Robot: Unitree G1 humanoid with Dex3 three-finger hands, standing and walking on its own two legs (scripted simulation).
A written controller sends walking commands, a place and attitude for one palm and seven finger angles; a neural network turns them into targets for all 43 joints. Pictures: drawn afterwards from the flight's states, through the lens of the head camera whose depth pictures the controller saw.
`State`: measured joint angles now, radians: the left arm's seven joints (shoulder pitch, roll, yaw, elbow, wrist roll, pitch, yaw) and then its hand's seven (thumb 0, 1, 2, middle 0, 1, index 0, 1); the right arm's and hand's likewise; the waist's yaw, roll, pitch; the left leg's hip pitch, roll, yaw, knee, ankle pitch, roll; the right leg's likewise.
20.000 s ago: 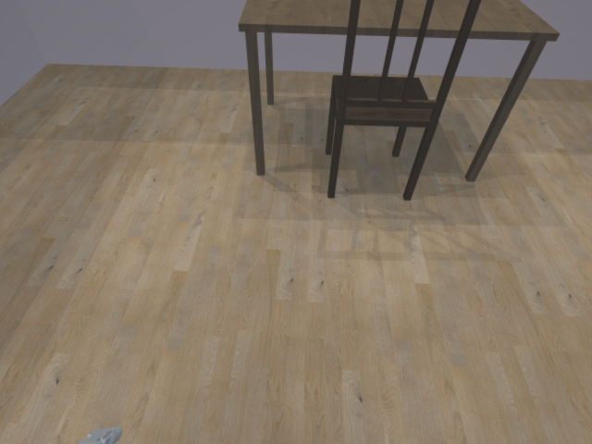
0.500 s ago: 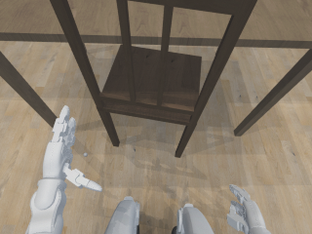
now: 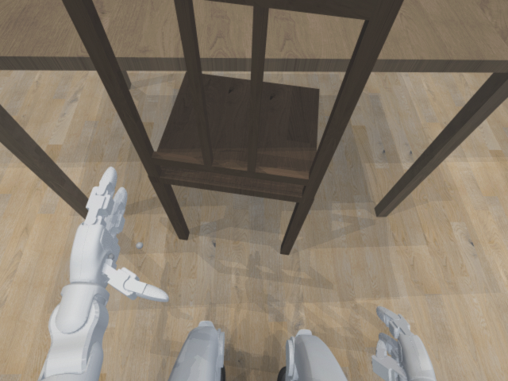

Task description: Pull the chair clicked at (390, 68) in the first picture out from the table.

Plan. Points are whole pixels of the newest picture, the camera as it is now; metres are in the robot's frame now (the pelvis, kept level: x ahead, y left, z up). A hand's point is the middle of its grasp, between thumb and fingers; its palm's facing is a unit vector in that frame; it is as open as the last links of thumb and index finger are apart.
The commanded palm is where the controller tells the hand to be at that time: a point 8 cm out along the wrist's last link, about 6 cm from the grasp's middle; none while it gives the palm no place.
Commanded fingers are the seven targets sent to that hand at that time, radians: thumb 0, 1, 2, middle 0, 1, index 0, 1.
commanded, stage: aim the fingers beside a spindle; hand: left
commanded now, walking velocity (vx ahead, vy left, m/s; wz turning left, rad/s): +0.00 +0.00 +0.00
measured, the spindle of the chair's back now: (199, 102) +0.55 +0.12 +0.06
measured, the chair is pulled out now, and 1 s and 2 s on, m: -0.05 -0.05 -0.05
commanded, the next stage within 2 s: none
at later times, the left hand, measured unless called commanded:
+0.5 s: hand (139, 234) +0.32 +0.18 +0.02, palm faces +0.06 -1.00 -0.05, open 16.9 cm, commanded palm +0.30 +0.23 +0.02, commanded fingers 0.00 -0.50 0.30 -0.06 -0.08 -0.06 -0.08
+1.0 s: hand (143, 224) +0.34 +0.18 +0.02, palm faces +0.04 -1.00 -0.04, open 16.9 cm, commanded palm +0.31 +0.23 +0.02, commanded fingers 0.00 -0.50 0.30 -0.06 -0.08 -0.06 -0.08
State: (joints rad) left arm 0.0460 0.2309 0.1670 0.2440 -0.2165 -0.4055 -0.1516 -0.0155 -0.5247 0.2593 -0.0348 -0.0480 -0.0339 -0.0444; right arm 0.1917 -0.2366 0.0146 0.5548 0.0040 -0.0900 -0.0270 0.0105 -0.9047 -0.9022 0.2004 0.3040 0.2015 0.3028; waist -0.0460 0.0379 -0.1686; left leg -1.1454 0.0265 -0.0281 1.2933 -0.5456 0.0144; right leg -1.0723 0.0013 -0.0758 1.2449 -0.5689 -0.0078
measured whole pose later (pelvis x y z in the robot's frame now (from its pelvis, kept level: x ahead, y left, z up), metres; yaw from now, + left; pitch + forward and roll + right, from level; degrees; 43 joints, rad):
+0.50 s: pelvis +0.00 +0.00 +0.00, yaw +0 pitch +23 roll -3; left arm -0.01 0.23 0.17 0.29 -0.19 -0.44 -0.11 -0.01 -0.50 0.30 -0.06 -0.08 -0.06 -0.08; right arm 0.18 -0.24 0.01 0.56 0.00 -0.09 -0.02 0.01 -0.90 -0.90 0.20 0.30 0.20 0.30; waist -0.04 0.04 -0.16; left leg -1.14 0.02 -0.03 1.29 -0.55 0.01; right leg -1.06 0.00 -0.07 1.24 -0.57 -0.01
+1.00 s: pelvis +0.00 +0.00 +0.00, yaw +0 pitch +22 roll -3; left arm -0.10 0.24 0.18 0.39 -0.20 -0.44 -0.14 -0.01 -0.50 0.31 -0.06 -0.08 -0.06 -0.08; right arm 0.20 -0.24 0.01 0.59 0.00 -0.07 -0.03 0.01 -0.91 -0.90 0.20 0.30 0.20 0.30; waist -0.05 0.04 -0.16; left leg -1.13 0.03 -0.03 1.27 -0.54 0.01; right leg -1.05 0.00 -0.07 1.23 -0.56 -0.01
